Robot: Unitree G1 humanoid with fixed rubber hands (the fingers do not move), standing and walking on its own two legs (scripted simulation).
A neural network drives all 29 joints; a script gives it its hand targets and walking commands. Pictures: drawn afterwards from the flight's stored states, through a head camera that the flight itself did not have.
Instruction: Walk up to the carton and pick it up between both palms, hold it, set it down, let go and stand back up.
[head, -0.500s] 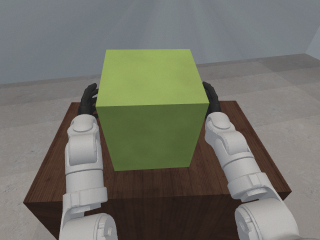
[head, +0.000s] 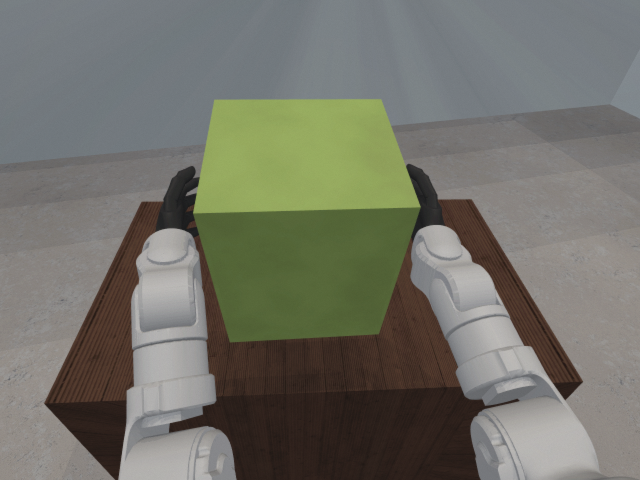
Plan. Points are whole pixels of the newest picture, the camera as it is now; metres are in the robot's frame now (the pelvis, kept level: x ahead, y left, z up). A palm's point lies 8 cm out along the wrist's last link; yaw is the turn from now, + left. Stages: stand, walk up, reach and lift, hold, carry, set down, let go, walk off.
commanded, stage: hold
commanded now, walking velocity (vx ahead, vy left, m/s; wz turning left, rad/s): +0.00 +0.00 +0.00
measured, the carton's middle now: (302, 225) +0.40 +0.01 +0.15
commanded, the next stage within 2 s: none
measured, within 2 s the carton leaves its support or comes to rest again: neither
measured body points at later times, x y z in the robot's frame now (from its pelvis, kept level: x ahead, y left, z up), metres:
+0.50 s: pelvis +0.00 +0.00 +0.00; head -0.05 +0.03 +0.45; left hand +0.37 +0.16 +0.18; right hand +0.37 -0.14 +0.18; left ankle +0.02 +0.13 -0.75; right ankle +0.00 -0.13 -0.75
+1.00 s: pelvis +0.00 +0.00 +0.00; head -0.05 +0.02 +0.45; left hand +0.37 +0.16 +0.18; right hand +0.37 -0.14 +0.18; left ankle +0.02 +0.13 -0.75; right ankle +0.00 -0.13 -0.75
